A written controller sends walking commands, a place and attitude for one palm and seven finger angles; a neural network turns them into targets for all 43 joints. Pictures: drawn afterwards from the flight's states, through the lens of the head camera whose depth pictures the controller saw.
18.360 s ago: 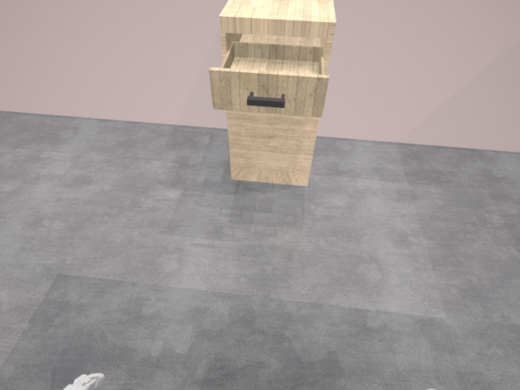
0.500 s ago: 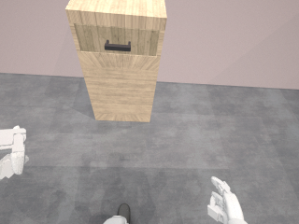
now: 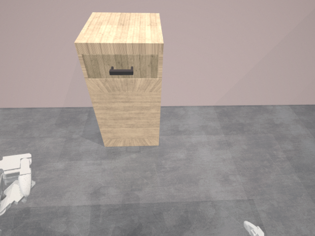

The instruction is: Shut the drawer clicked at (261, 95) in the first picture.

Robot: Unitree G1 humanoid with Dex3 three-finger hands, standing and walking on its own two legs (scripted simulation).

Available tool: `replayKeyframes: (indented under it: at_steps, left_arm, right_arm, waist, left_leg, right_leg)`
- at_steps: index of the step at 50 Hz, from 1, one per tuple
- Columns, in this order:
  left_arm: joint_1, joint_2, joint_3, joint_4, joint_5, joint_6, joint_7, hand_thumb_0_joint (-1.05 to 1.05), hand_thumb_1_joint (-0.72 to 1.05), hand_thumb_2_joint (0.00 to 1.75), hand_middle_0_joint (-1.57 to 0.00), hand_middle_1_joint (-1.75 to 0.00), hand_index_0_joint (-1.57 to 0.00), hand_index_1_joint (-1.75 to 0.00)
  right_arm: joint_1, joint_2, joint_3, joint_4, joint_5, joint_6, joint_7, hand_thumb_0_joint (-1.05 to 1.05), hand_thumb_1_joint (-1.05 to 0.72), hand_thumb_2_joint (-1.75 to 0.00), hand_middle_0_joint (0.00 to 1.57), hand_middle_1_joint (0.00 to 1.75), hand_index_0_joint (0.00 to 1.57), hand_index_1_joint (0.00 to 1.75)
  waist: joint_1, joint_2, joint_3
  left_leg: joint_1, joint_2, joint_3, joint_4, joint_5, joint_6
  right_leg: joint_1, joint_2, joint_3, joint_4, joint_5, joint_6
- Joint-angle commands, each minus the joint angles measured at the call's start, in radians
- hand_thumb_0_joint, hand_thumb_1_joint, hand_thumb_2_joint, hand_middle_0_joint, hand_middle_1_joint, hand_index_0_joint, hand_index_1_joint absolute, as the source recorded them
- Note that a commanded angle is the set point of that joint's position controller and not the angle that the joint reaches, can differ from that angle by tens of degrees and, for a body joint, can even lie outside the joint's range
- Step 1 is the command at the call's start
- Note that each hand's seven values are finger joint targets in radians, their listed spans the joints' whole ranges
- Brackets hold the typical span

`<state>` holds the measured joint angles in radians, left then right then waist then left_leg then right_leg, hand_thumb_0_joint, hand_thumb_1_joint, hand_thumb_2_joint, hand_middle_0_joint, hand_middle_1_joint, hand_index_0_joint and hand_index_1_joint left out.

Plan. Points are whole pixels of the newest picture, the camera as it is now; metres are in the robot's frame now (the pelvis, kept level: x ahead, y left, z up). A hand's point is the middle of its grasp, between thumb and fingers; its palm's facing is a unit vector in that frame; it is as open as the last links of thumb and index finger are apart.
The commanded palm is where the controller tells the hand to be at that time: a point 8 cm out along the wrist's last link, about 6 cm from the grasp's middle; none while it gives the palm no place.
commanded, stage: stop stepping back and stand still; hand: left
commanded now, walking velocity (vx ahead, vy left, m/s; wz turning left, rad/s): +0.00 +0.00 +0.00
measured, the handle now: (121, 70) +0.90 +0.23 -0.06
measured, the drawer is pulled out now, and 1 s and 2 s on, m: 0.00 0.00 0.00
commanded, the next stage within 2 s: let the arm hang, fingers relaxed in 0.10 s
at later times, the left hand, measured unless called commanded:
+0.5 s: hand out of the picture +0.02 +0.22 -0.18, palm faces +0.04 -0.98 -0.20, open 3.1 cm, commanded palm none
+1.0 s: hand out of the picture -0.11 +0.24 -0.17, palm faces +0.08 -0.97 -0.24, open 7.1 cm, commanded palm none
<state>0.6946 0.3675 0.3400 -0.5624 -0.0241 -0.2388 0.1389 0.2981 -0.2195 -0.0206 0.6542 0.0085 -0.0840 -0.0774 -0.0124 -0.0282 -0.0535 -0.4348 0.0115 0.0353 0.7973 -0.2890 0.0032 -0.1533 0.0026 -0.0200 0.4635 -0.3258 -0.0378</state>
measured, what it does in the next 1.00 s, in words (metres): steps on the spot: left foot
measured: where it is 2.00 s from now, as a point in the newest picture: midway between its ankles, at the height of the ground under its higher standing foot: outside the picture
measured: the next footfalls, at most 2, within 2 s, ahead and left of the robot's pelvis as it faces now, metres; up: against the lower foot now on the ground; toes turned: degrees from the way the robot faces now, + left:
left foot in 0.06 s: +0.06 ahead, +0.14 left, +0.00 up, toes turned +3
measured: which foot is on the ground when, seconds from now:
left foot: up 0.00-0.04, down 0.06-1.00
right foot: down 0.00-1.00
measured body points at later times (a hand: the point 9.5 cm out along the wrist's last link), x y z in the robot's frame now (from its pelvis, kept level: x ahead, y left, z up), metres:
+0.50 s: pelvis -0.04 +0.03 -0.01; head -0.03 +0.06 +0.44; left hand +0.02 +0.27 -0.16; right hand +0.08 -0.21 -0.13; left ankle +0.01 +0.14 -0.74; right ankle -0.05 -0.09 -0.74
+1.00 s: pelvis -0.06 +0.04 +0.00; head -0.07 +0.04 +0.45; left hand -0.11 +0.29 -0.16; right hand -0.06 -0.19 -0.17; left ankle +0.01 +0.14 -0.74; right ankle -0.05 -0.09 -0.74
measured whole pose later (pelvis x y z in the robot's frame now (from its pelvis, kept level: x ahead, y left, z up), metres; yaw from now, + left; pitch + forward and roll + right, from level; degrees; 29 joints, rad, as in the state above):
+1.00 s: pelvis -0.06 +0.04 +0.00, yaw +3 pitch -3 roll -1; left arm 0.35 0.19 0.02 1.14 0.02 0.02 0.02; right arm 0.30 -0.17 -0.03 1.10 -0.02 0.03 -0.02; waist 0.00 0.04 0.03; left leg -0.30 -0.01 0.02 0.46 -0.13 0.04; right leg -0.18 -0.02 -0.05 0.48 -0.28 0.00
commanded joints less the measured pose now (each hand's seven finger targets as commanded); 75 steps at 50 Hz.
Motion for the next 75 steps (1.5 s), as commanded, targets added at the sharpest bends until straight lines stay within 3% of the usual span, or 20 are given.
replayKeyframes:
  at_steps: [1, 3, 4, 5, 6, 9, 10, 11, 12, 15, 17, 20, 22, 25, 30, 34, 41, 48, 56, 75]
  left_arm:
    - [-0.145, 0.145, 0.120, -0.122, -0.008, -0.055, 0.048, 0.00, 0.90, 0.90, -1.40, -1.60, -1.40, -1.60]
    - [-0.144, 0.152, 0.116, -0.177, -0.012, -0.057, 0.043, 0.00, 0.90, 0.90, -1.40, -1.60, -1.40, -1.60]
    - [-0.164, 0.166, 0.120, -0.207, -0.010, -0.060, 0.040, 0.00, 0.90, 0.90, -1.40, -1.60, -1.40, -1.60]
    - [-0.138, 0.175, 0.136, -0.200, -0.005, -0.054, 0.037, 0.00, 0.90, 0.90, -1.40, -1.60, -1.40, -1.60]
    - [-0.120, 0.182, 0.142, -0.231, -0.004, -0.052, 0.031, 0.00, 0.90, 0.90, -1.40, -1.60, -1.40, -1.60]
    - [-0.078, 0.156, 0.128, -0.242, -0.012, -0.048, 0.019, 0.00, 0.90, 0.90, -1.40, -1.60, -1.40, -1.60]
    - [-0.205, 0.053, -0.230, 0.637, 0.077, 0.131, -0.110, 0.00, 0.90, 0.90, -1.40, -1.60, -1.40, -1.60]
    - [-0.196, 0.018, -0.221, 0.666, 0.059, 0.203, -0.127, 0.00, 0.90, 0.90, -1.36, -1.56, -1.36, -1.56]
    - [-0.190, 0.007, -0.236, 0.666, 0.062, 0.216, -0.134, 0.00, 0.90, 0.90, -1.32, -1.51, -1.32, -1.51]
    - [-0.314, 0.031, -0.243, 0.802, 0.060, 0.219, -0.143, 0.00, 0.90, 0.90, -1.20, -1.38, -1.20, -1.38]
    - [-0.379, 0.034, -0.254, 0.916, 0.061, 0.225, -0.140, 0.00, 0.90, 0.90, -1.12, -1.30, -1.12, -1.30]
    - [-0.417, 0.008, -0.276, 1.091, 0.052, 0.242, -0.130, 0.00, 0.90, 0.90, -1.00, -1.17, -1.00, -1.17]
    - [-0.404, -0.001, -0.290, 1.194, 0.048, 0.254, -0.124, 0.00, 0.90, 0.90, -0.92, -1.08, -0.92, -1.08]
    - [-0.369, -0.019, -0.296, 1.337, 0.044, 0.257, -0.124, 0.00, 0.90, 0.90, -0.80, -0.95, -0.80, -0.95]
    - [-0.313, -0.031, -0.293, 1.494, 0.045, 0.249, -0.126, 0.00, 0.90, 0.90, -0.60, -0.73, -0.60, -0.73]
    - [-0.302, -0.034, -0.302, 1.574, 0.045, 0.241, -0.124, 0.00, 0.90, 0.90, -0.44, -0.56, -0.44, -0.56]
    - [-0.294, -0.041, -0.305, 1.649, 0.041, 0.238, -0.114, 0.00, 0.90, 0.90, -0.20, -0.30, -0.20, -0.30]
    - [-0.292, -0.066, -0.303, 1.675, 0.044, 0.245, -0.108, 0.00, 0.90, 0.90, -0.20, -0.30, -0.20, -0.30]
    - [-0.308, -0.098, -0.297, 1.671, 0.043, 0.242, -0.105, 0.00, 0.90, 0.90, -0.20, -0.30, -0.20, -0.30]
    - [-0.330, -0.140, -0.307, 1.694, 0.034, 0.226, -0.097, 0.00, 0.90, 0.90, -0.20, -0.30, -0.20, -0.30]
  right_arm:
    - [-0.147, -0.093, -0.026, -0.150, -0.009, -0.091, -0.020, 0.00, -0.90, -0.90, 0.20, 0.30, 0.20, 0.30]
    - [-0.142, -0.123, -0.040, -0.173, -0.005, -0.095, -0.022, 0.00, -0.90, -0.90, 0.20, 0.30, 0.20, 0.30]
    - [-0.140, -0.133, -0.039, -0.179, 0.000, -0.091, -0.016, 0.00, -0.90, -0.90, 0.20, 0.30, 0.20, 0.30]
    - [-0.130, -0.127, -0.041, -0.183, 0.005, -0.092, -0.012, 0.00, -0.90, -0.90, 0.20, 0.30, 0.20, 0.30]
    - [-0.133, -0.101, -0.029, -0.183, 0.001, -0.089, -0.006, 0.00, -0.90, -0.90, 0.20, 0.30, 0.20, 0.30]
    - [-0.154, -0.102, -0.026, -0.193, 0.008, -0.085, 0.012, 0.00, -0.90, -0.90, 0.20, 0.30, 0.20, 0.30]
    - [-0.241, -0.298, -0.089, 0.027, 0.000, -0.095, 0.085, 0.00, -0.90, -0.90, 0.20, 0.30, 0.20, 0.30]
    - [-0.152, -0.212, -0.082, 0.017, 0.006, -0.035, 0.083, 0.00, -0.90, -0.90, 0.20, 0.30, 0.20, 0.30]
    - [-0.138, -0.192, -0.076, 0.006, 0.002, -0.027, 0.080, 0.00, -0.90, -0.90, 0.20, 0.30, 0.20, 0.30]
    - [-0.142, -0.181, -0.043, 0.016, -0.012, 0.021, 0.086, 0.00, -0.90, -0.90, 0.20, 0.30, 0.20, 0.30]
    - [-0.167, -0.189, -0.035, 0.025, -0.027, 0.038, 0.081, 0.00, -0.90, -0.90, 0.20, 0.30, 0.20, 0.30]
    - [-0.168, -0.169, -0.022, 0.080, -0.039, 0.058, 0.077, 0.00, -0.90, -0.90, 0.20, 0.30, 0.20, 0.30]
    - [-0.171, -0.152, -0.011, 0.111, -0.038, 0.074, 0.075, 0.00, -0.90, -0.90, 0.20, 0.30, 0.20, 0.30]
    - [-0.142, -0.124, -0.008, 0.170, -0.037, 0.089, 0.068, 0.00, -0.90, -0.90, 0.20, 0.30, 0.20, 0.30]
    - [-0.073, -0.135, -0.031, 0.240, -0.032, 0.098, 0.055, 0.00, -0.90, -0.90, 0.20, 0.30, 0.20, 0.30]
    - [-0.025, -0.137, -0.040, 0.296, -0.026, 0.100, 0.050, 0.00, -0.90, -0.90, 0.20, 0.30, 0.20, 0.30]
    - [0.039, -0.103, -0.039, 0.377, -0.026, 0.103, 0.050, 0.00, -0.90, -0.90, 0.20, 0.30, 0.20, 0.30]
    - [0.056, -0.063, -0.036, 0.416, -0.032, 0.107, 0.051, 0.00, -0.90, -0.90, 0.20, 0.30, 0.20, 0.30]
    - [0.067, -0.037, -0.031, 0.431, -0.034, 0.091, 0.045, 0.00, -0.90, -0.90, 0.20, 0.30, 0.20, 0.30]
    - [0.079, 0.012, -0.020, 0.459, -0.026, 0.085, 0.037, 0.00, -0.90, -0.90, 0.20, 0.30, 0.20, 0.30]
  waist:
    - [0.009, -0.006, 0.035]
    - [0.018, 0.125, -0.038]
    - [0.021, 0.116, -0.063]
    - [0.020, 0.074, -0.074]
    - [0.007, 0.114, -0.092]
    - [0.008, 0.062, -0.093]
    - [-0.011, 0.010, -0.040]
    - [0.000, -0.037, -0.103]
    - [-0.002, -0.035, -0.099]
    - [0.008, -0.131, -0.057]
    - [0.011, -0.199, -0.005]
    - [0.012, -0.036, 0.013]
    - [0.021, 0.117, 0.050]
    - [0.020, 0.240, 0.079]
    - [0.021, 0.237, 0.044]
    - [0.014, 0.077, 0.087]
    - [0.002, -0.018, 0.149]
    - [0.006, 0.013, 0.218]
    - [0.014, 0.105, 0.173]
    - [-0.001, 0.039, 0.140]
  left_leg:
    - [0.235, 0.009, 0.014, -0.358, 0.130, 0.031]
    - [0.394, 0.132, -0.114, -0.361, 0.389, 0.082]
    - [0.412, 0.170, -0.159, -0.339, 0.494, 0.100]
    - [0.410, 0.160, -0.124, -0.294, 0.592, 0.094]
    - [0.380, 0.135, -0.109, -0.298, 0.647, 0.085]
    - [0.294, 0.098, -0.058, -0.288, 0.537, 0.048]
    - [0.169, 0.086, -0.052, -0.147, 0.611, 0.038]
    - [0.202, 0.078, -0.046, -0.150, 0.498, 0.024]
    - [0.208, 0.078, -0.046, -0.145, 0.458, 0.015]
    - [0.135, 0.083, -0.095, -0.203, 0.290, 0.050]
    - [0.119, 0.086, -0.124, -0.229, 0.294, 0.057]
    - [0.130, 0.085, -0.147, -0.302, 0.309, 0.063]
    - [0.109, 0.086, -0.163, -0.372, 0.175, 0.059]
    - [0.088, 0.073, -0.173, -0.451, -0.066, 0.049]
    - [0.118, 0.096, -0.218, -0.533, -0.236, 0.057]
    - [0.150, 0.095, -0.201, -0.510, -0.194, 0.058]
    - [0.201, 0.074, -0.157, -0.462, -0.111, 0.053]
    - [0.148, 0.069, -0.151, -0.474, -0.149, 0.048]
    - [0.112, 0.088, -0.190, -0.536, -0.165, 0.049]
    - [0.239, 0.076, -0.105, -0.433, 0.125, 0.032]
  right_leg:
    - [-0.084, -0.143, 0.105, -0.085, 0.244, -0.025]
    - [-0.131, -0.061, 0.061, 0.052, 0.272, 0.062]
    - [-0.140, -0.036, 0.035, 0.077, 0.244, 0.089]
    - [-0.115, -0.024, 0.026, 0.058, 0.293, 0.091]
    - [-0.075, -0.024, 0.003, 0.062, 0.364, 0.073]
    - [0.016, -0.036, 0.025, 0.005, 0.429, 0.057]
    - [-0.052, -0.142, 0.021, 0.125, 0.694, 0.028]
    - [-0.040, -0.144, 0.079, 0.091, 0.676, 0.010]
    - [-0.059, -0.149, 0.085, 0.091, 0.674, 0.009]
    - [-0.086, -0.131, 0.028, 0.073, 0.357, 0.009]
    - [-0.107, -0.113, 0.033, 0.052, 0.267, 0.004]
    - [-0.076, -0.096, 0.025, 0.046, 0.159, 0.014]
    - [-0.066, -0.082, 0.025, 0.005, 0.022, 0.019]
    - [-0.062, -0.073, 0.021, -0.036, -0.051, 0.006]
    - [-0.033, -0.050, -0.008, -0.054, -0.051, -0.005]
    - [-0.081, -0.069, 0.014, -0.111, -0.080, -0.014]
    - [-0.187, -0.095, 0.052, -0.165, -0.182, -0.025]
    - [-0.228, -0.087, 0.059, -0.161, -0.239, -0.021]
    - [-0.138, -0.065, 0.040, -0.100, -0.109, -0.010]
    - [-0.112, -0.093, 0.051, -0.144, 0.031, -0.011]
